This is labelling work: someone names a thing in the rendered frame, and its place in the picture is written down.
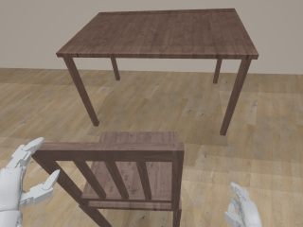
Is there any table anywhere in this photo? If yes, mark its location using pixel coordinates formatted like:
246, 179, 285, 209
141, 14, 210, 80
56, 8, 259, 136

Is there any chair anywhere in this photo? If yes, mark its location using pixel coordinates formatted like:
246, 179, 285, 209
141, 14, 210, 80
31, 131, 185, 227

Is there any robot left hand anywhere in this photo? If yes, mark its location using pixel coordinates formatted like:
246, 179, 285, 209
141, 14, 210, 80
0, 137, 60, 211

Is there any robot right hand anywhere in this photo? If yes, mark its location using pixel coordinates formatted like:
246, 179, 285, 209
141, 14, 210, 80
224, 182, 262, 227

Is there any left robot forearm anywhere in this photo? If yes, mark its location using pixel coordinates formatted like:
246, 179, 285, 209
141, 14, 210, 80
0, 209, 23, 227

